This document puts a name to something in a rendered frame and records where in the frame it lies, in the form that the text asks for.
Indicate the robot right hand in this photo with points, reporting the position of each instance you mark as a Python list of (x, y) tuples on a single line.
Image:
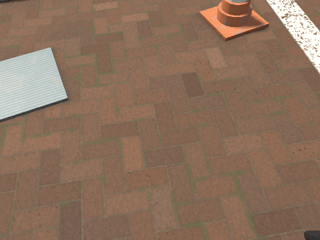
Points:
[(312, 235)]

